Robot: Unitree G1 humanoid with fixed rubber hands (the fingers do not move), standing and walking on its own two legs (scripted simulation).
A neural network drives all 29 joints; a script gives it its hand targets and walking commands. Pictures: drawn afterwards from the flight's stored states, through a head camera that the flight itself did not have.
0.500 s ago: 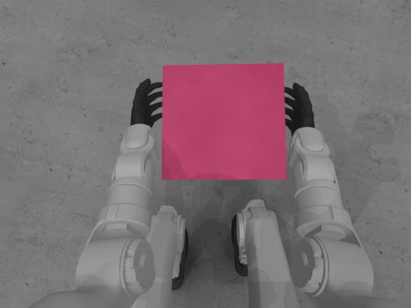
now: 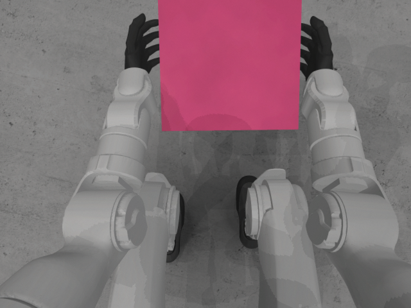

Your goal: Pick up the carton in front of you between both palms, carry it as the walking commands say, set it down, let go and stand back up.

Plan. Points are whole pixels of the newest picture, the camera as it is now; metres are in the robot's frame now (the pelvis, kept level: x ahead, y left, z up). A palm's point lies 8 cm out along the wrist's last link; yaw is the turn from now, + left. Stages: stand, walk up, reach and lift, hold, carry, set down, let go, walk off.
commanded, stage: set down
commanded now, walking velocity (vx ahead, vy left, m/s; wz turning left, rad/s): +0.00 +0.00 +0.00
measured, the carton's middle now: (226, 80) +0.49 -0.06 -0.22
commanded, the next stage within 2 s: none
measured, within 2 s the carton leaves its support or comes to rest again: rests again in 0.66 s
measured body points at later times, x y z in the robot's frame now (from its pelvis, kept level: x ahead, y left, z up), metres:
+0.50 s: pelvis -0.01 +0.01 -0.05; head +0.33 -0.04 +0.24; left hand +0.52 +0.09 -0.21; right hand +0.51 -0.21 -0.21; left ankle +0.09 +0.12 -0.39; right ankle +0.12 -0.12 -0.39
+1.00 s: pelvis -0.01 +0.00 -0.06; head +0.33 -0.02 +0.22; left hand +0.53 +0.09 -0.22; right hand +0.51 -0.22 -0.23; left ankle +0.09 +0.12 -0.39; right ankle +0.12 -0.12 -0.39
